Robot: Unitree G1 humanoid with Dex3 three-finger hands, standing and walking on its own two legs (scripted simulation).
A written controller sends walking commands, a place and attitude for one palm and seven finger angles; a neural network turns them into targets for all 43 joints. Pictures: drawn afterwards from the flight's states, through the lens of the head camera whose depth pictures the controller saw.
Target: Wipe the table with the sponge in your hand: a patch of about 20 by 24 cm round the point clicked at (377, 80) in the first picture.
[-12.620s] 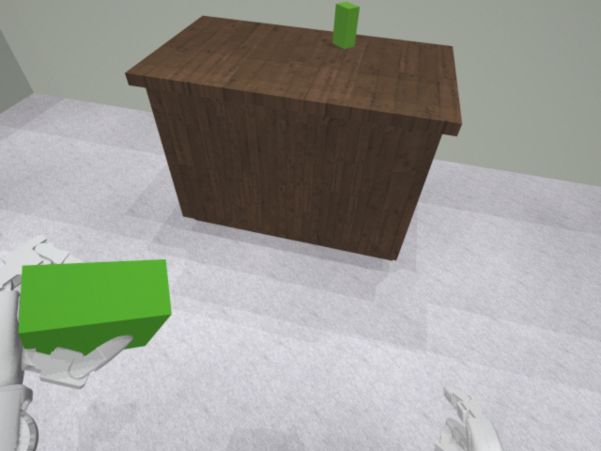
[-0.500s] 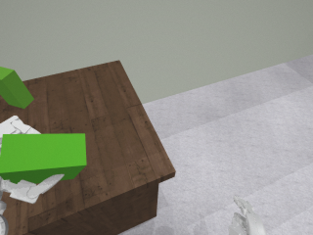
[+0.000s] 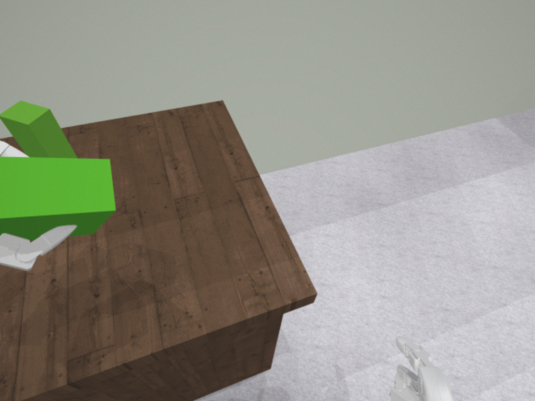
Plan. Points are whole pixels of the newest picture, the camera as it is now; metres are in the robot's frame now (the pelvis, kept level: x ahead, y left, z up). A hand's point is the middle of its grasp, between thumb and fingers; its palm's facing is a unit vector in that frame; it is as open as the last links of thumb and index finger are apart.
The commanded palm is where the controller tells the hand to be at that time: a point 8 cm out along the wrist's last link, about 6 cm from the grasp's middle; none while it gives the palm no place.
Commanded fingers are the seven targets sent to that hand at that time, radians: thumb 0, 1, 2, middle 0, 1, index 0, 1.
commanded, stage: come to a stop and stand still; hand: left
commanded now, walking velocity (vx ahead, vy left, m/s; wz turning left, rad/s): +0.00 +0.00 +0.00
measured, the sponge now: (62, 203) +0.27 +0.27 +0.19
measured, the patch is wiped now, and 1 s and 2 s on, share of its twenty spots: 0.00 0.00 0.00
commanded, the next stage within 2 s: look again from close up in 0.58 s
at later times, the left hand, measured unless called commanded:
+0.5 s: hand (34, 194) +0.29 +0.33 +0.16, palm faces +0.34 -0.84 -0.43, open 9.4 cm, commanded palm +0.22 +0.36 +0.18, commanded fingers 0.00 0.10 1.30 -1.20 -1.60 -1.20 -1.60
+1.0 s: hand (48, 223) +0.25 +0.29 +0.16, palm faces +0.37 -0.85 -0.36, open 9.4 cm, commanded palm +0.20 +0.33 +0.18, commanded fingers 0.00 0.10 1.30 -1.20 -1.60 -1.20 -1.60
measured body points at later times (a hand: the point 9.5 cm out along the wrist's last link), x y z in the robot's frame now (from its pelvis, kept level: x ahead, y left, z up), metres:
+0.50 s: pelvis +0.06 +0.08 +0.00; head +0.10 +0.11 +0.44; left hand +0.26 +0.37 +0.19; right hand +0.25 -0.12 -0.07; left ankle +0.05 +0.10 -0.74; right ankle +0.05 -0.05 -0.74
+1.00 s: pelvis +0.04 +0.05 +0.00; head +0.04 +0.06 +0.45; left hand +0.23 +0.34 +0.18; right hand +0.20 -0.18 -0.07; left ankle +0.05 +0.10 -0.74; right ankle +0.05 -0.05 -0.74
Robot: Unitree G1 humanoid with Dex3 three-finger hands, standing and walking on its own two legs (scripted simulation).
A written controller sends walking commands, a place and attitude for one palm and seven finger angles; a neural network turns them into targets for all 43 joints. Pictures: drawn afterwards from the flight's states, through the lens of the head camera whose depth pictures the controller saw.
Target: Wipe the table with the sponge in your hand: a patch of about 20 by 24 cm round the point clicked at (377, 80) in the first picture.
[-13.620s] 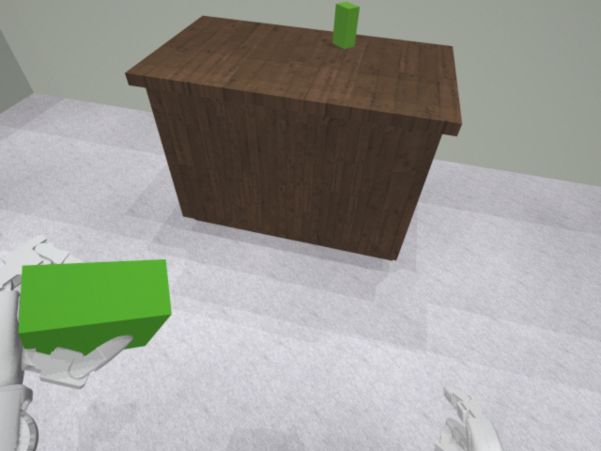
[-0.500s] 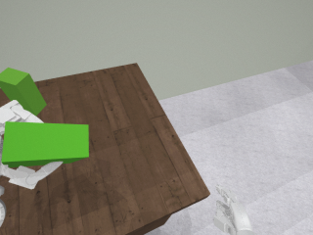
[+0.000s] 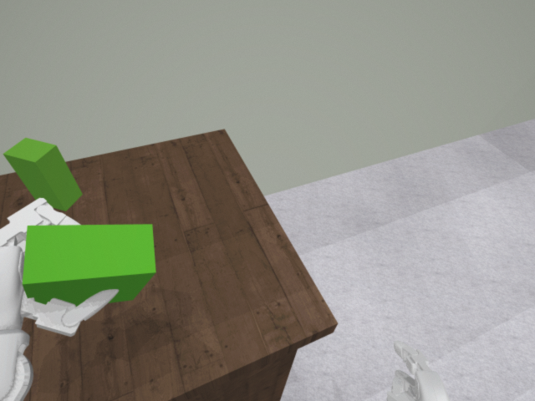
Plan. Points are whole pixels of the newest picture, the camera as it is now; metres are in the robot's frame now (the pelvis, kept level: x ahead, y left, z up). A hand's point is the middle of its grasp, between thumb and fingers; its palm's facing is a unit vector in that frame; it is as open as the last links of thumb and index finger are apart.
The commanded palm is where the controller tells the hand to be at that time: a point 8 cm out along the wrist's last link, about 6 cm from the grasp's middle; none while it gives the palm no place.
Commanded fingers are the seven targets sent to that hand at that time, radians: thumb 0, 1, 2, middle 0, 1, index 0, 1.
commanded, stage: shuffle to correct the standing spot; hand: left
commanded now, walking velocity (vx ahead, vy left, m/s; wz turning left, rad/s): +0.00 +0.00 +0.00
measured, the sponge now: (107, 268) +0.23 +0.22 +0.14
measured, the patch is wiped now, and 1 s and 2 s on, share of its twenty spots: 0.00 0.00 0.00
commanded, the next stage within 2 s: come to a stop and stand still in 1.58 s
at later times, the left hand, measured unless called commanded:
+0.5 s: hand (112, 266) +0.22 +0.20 +0.16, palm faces +0.33 -0.87 -0.36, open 9.4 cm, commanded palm +0.16 +0.24 +0.17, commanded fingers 0.00 0.10 1.30 -1.20 -1.60 -1.20 -1.60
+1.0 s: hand (119, 290) +0.19 +0.18 +0.17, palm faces +0.34 -0.84 -0.43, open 9.4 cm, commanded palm +0.13 +0.21 +0.17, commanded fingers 0.00 0.10 1.30 -1.20 -1.60 -1.20 -1.60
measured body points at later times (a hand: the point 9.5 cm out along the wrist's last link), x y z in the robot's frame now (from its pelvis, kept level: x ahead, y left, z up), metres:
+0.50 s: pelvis -0.01 -0.04 +0.00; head +0.01 -0.03 +0.45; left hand +0.20 +0.25 +0.18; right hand +0.16 -0.27 -0.07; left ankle +0.02 +0.05 -0.74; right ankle +0.02 -0.10 -0.74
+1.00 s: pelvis -0.03 -0.07 -0.01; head +0.01 -0.05 +0.44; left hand +0.16 +0.22 +0.19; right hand +0.14 -0.31 -0.08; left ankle +0.00 +0.05 -0.74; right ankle +0.02 -0.10 -0.74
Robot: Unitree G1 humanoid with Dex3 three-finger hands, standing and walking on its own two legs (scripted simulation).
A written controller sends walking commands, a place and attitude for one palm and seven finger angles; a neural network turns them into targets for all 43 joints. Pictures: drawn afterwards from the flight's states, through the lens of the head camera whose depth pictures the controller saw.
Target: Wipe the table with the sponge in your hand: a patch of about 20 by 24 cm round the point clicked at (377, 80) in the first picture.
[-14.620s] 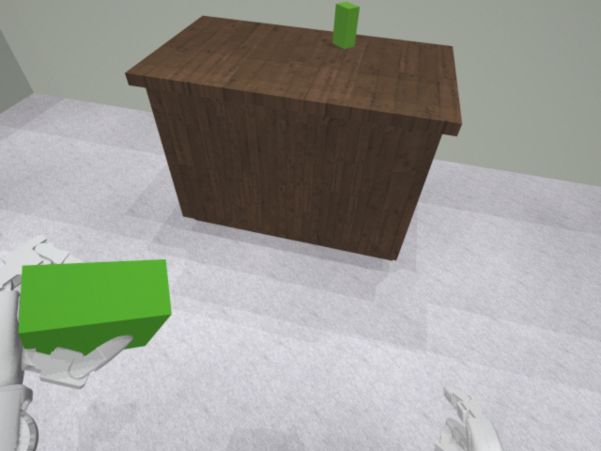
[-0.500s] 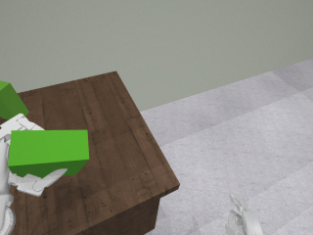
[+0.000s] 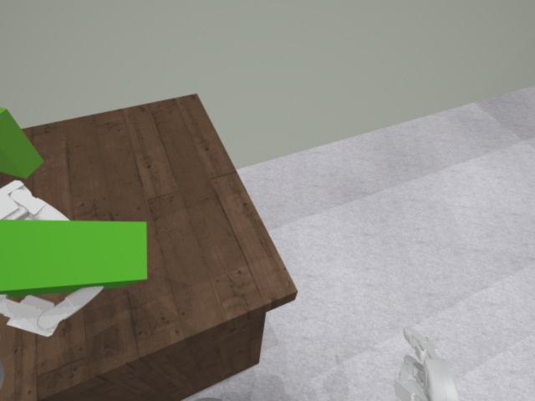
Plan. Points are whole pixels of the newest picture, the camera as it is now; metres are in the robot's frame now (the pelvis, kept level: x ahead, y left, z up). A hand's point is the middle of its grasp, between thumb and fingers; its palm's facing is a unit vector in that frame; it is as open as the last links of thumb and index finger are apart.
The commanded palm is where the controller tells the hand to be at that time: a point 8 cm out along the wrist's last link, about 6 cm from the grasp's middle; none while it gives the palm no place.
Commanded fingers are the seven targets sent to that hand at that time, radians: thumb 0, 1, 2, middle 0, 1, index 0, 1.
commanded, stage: shuffle to correct the standing spot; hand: left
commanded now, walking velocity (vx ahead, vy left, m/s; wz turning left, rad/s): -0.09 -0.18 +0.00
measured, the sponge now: (92, 260) +0.23 +0.21 +0.16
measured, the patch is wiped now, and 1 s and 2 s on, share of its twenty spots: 0.00 0.00 0.00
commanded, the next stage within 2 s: come to a stop and stand still in 0.58 s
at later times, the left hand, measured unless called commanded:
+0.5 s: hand (52, 287) +0.19 +0.23 +0.16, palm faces +0.33 -0.85 -0.41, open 9.4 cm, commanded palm +0.14 +0.27 +0.18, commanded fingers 0.00 0.10 1.30 -1.20 -1.60 -1.20 -1.60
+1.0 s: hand (19, 242) +0.23 +0.27 +0.18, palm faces +0.44 -0.77 -0.47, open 9.4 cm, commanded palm +0.15 +0.26 +0.18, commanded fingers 0.00 0.10 1.30 -1.20 -1.60 -1.20 -1.60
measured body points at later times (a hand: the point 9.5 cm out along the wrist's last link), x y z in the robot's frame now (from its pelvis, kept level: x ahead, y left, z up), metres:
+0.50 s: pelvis -0.02 -0.01 +0.00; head +0.00 +0.01 +0.45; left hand +0.17 +0.28 +0.18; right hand +0.13 -0.24 -0.08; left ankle +0.01 +0.12 -0.73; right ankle +0.01 -0.10 -0.73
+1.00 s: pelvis -0.01 -0.02 +0.00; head +0.02 +0.00 +0.45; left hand +0.20 +0.31 +0.21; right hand +0.16 -0.25 -0.08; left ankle +0.01 +0.12 -0.73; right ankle +0.01 -0.10 -0.73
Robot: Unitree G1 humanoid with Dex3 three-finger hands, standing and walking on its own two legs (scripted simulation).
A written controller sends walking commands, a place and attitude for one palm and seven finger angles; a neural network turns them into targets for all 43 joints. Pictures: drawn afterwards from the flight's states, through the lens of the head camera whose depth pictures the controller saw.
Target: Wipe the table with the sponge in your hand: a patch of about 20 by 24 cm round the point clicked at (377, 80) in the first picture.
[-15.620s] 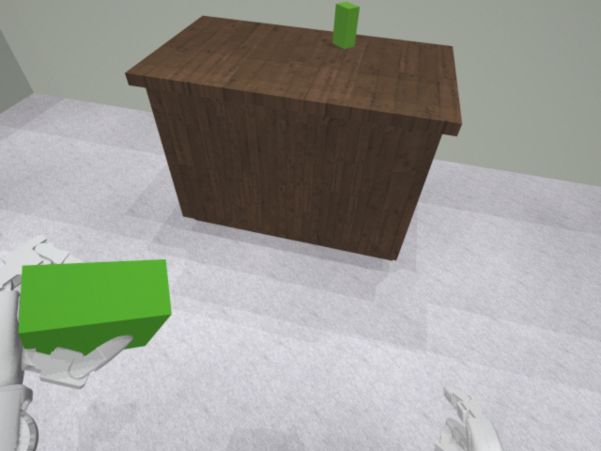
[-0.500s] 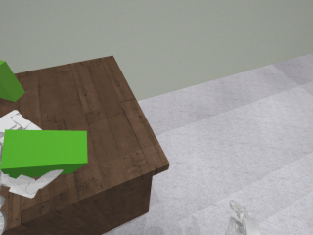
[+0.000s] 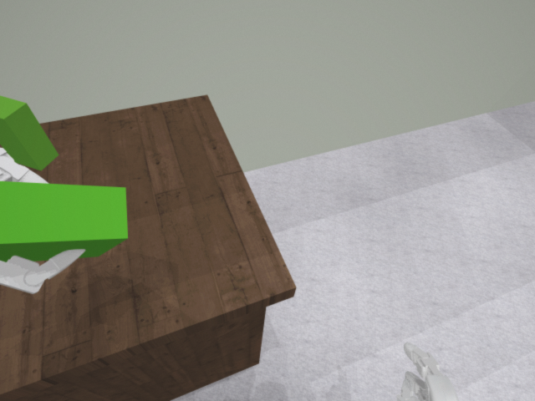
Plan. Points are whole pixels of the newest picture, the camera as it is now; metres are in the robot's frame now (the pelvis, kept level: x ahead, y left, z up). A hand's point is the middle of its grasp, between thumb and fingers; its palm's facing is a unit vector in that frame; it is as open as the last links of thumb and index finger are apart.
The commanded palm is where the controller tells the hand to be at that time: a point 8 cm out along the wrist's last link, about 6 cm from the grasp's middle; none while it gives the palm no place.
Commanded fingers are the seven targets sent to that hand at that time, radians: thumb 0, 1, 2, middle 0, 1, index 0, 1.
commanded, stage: come to a stop and stand still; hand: left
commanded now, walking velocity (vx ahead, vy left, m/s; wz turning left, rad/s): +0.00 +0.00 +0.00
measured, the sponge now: (73, 226) +0.25 +0.26 +0.16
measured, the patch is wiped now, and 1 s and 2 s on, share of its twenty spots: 0.00 0.00 0.00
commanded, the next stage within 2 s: look again from close up in 0.72 s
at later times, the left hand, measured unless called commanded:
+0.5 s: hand (9, 238) +0.23 +0.32 +0.16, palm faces +0.41 -0.86 -0.29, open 9.4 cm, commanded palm +0.17 +0.35 +0.18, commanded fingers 0.00 0.10 1.30 -1.20 -1.60 -1.20 -1.60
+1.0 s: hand (3, 251) +0.21 +0.32 +0.16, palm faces +0.40 -0.85 -0.35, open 9.4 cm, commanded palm +0.16 +0.35 +0.18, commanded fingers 0.00 0.10 1.30 -1.20 -1.60 -1.20 -1.60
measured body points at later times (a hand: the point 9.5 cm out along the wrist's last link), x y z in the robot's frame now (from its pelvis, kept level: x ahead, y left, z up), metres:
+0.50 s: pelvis +0.01 +0.06 +0.00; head +0.03 +0.10 +0.45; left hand +0.20 +0.36 +0.18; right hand +0.20 -0.14 -0.05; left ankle +0.02 +0.14 -0.74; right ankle +0.02 -0.09 -0.74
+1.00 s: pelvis +0.00 +0.07 +0.00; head +0.02 +0.09 +0.45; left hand +0.19 +0.36 +0.18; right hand +0.17 -0.16 -0.07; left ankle +0.02 +0.14 -0.74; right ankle +0.02 -0.09 -0.74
